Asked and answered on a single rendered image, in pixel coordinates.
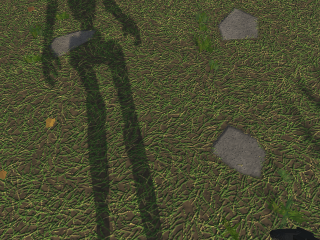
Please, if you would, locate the robot right hand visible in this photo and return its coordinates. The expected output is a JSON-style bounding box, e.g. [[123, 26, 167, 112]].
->
[[270, 227, 320, 240]]

